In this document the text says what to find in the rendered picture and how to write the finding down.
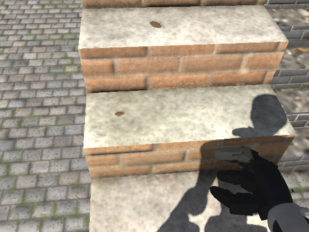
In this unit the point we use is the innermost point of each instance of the right robot forearm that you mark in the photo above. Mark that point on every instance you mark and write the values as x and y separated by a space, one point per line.
287 217

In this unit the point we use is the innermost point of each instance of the right robot hand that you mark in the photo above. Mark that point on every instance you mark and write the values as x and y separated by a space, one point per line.
267 185

